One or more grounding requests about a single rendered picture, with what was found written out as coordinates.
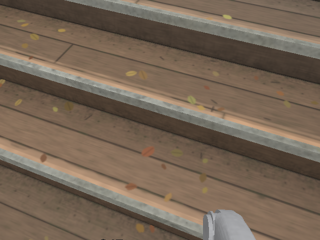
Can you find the right robot thigh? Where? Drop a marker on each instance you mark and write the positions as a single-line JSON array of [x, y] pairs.
[[225, 225]]

